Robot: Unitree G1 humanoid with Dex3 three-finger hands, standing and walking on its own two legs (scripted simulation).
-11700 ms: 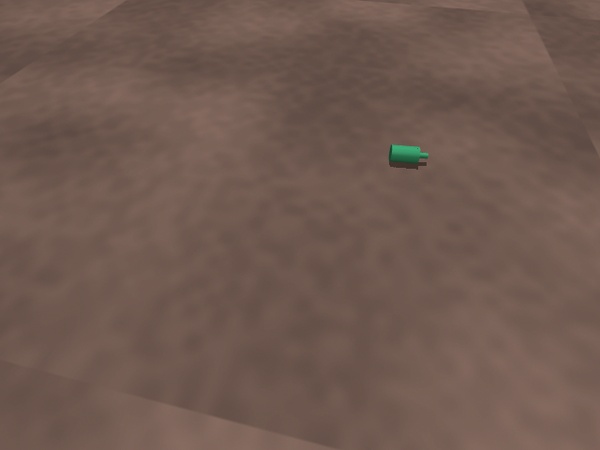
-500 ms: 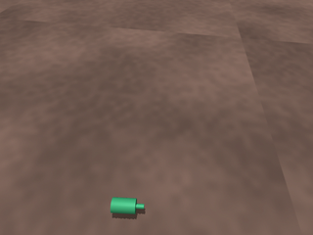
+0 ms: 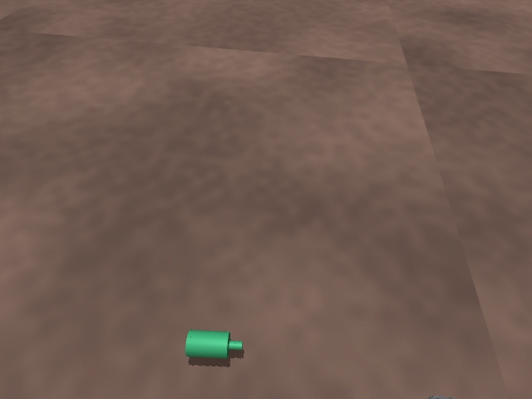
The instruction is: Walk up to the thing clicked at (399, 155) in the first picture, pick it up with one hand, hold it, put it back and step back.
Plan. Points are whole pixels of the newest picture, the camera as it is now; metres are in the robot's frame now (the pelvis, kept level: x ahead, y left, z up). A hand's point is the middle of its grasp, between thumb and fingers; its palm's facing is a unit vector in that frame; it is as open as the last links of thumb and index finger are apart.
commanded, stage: walk up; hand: left
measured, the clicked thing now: (215, 344) +0.40 +0.18 -0.74
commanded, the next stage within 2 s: stand in 0.94 s
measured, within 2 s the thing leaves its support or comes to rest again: neither
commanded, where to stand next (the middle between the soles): +0.02 -0.03 m, yaw -1 degrees
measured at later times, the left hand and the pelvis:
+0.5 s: hand out of the picture +0.05 +0.24 -0.16, palm faces +0.00 -0.94 -0.33, open 7.4 cm; pelvis -0.01 -0.01 +0.00, yaw +0 degrees
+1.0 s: hand out of the picture +0.08 +0.24 -0.16, palm faces -0.03 -0.94 -0.33, open 7.4 cm; pelvis +0.00 -0.01 +0.00, yaw -1 degrees
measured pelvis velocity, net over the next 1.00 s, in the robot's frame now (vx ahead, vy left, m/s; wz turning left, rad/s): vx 0.00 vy -0.01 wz -0.02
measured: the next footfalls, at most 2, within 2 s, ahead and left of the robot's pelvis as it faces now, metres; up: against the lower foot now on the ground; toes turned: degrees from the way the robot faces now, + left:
none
